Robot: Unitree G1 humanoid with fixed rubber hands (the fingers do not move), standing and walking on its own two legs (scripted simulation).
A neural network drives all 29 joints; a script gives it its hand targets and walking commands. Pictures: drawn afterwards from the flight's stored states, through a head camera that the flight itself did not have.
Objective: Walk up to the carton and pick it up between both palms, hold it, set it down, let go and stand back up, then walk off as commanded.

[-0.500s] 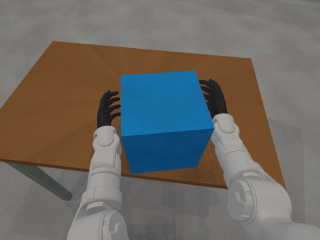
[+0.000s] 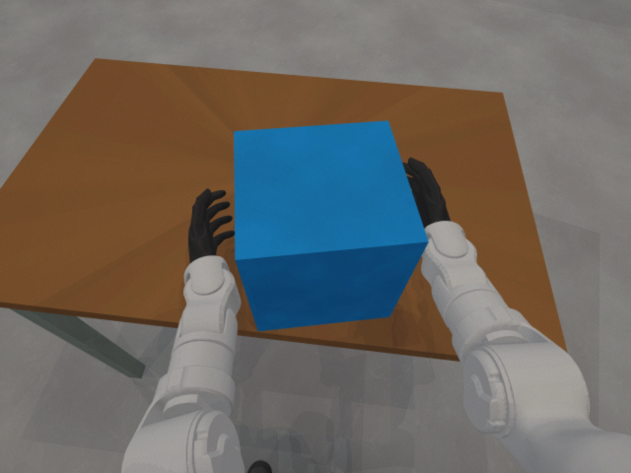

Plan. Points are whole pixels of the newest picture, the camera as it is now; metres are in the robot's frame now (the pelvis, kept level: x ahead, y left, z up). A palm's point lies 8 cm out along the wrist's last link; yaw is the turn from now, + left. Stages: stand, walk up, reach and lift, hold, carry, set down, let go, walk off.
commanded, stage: set down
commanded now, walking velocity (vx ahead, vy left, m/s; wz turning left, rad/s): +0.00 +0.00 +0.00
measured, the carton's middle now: (319, 232) +0.42 +0.06 +0.02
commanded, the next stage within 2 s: none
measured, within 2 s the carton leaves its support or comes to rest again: neither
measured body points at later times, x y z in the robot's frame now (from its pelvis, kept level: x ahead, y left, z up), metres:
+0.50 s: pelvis -0.03 +0.00 +0.00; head +0.04 +0.02 +0.44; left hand +0.33 +0.22 +0.03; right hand +0.43 -0.13 +0.06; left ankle +0.02 +0.17 -0.74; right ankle -0.04 -0.07 -0.74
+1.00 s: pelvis -0.06 +0.01 +0.00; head -0.01 +0.03 +0.45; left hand +0.28 +0.21 +0.06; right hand +0.36 -0.16 +0.05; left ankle +0.02 +0.17 -0.74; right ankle -0.04 -0.07 -0.74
